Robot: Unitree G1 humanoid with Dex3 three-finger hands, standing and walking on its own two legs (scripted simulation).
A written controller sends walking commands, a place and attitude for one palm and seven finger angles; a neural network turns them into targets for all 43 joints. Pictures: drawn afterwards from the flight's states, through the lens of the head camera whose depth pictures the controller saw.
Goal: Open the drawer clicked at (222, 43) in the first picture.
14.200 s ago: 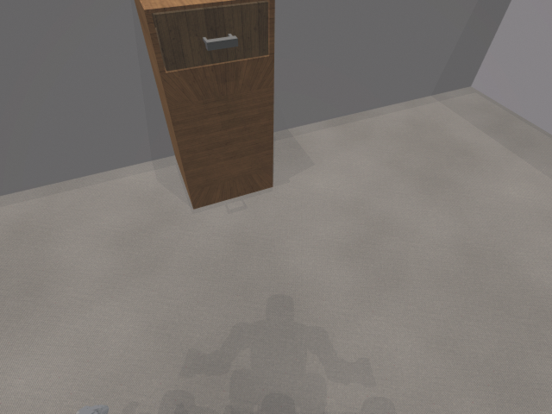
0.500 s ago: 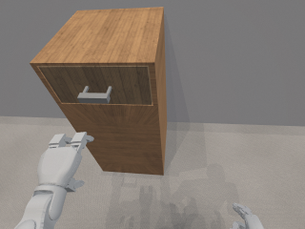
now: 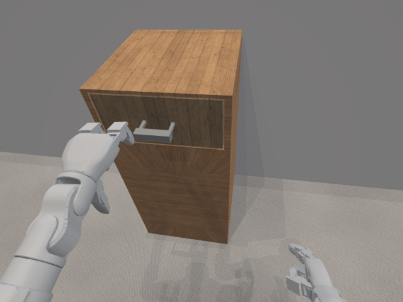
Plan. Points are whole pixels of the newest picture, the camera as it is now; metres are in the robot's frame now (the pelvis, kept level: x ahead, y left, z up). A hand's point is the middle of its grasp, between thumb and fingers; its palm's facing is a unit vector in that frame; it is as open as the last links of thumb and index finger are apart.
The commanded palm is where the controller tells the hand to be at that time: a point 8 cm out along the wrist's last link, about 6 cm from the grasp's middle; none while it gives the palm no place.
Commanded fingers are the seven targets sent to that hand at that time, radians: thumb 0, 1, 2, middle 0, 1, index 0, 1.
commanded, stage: raise the hand with hooked fingers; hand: left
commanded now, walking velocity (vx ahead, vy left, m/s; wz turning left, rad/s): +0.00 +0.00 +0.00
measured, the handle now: (155, 130) +0.54 +0.23 +0.02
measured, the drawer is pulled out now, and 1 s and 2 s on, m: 0.00 0.00 0.00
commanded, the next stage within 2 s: move the hooked fingers above the handle in 0.44 s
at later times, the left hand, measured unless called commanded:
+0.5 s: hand (103, 160) +0.32 +0.25 +0.14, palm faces +0.11 -0.06 -0.99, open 13.8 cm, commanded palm +0.28 +0.25 +0.19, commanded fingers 0.00 -0.50 0.30 -0.30 -1.20 -0.30 -1.20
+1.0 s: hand (122, 153) +0.36 +0.23 +0.12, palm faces +0.02 -0.04 -1.00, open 13.8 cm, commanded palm +0.34 +0.24 +0.17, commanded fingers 0.00 -0.50 0.30 -0.30 -1.20 -0.30 -1.20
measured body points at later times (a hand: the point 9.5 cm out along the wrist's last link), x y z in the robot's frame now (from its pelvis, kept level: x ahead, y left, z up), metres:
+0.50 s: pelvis +0.00 +0.00 +0.00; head +0.02 -0.03 +0.45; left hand +0.30 +0.25 +0.19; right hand +0.19 -0.22 -0.12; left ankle -0.04 +0.08 -0.74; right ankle +0.05 -0.11 -0.74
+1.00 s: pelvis +0.00 -0.02 +0.00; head +0.02 -0.05 +0.45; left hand +0.35 +0.23 +0.17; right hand +0.18 -0.24 -0.12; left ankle -0.04 +0.08 -0.74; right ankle +0.05 -0.11 -0.74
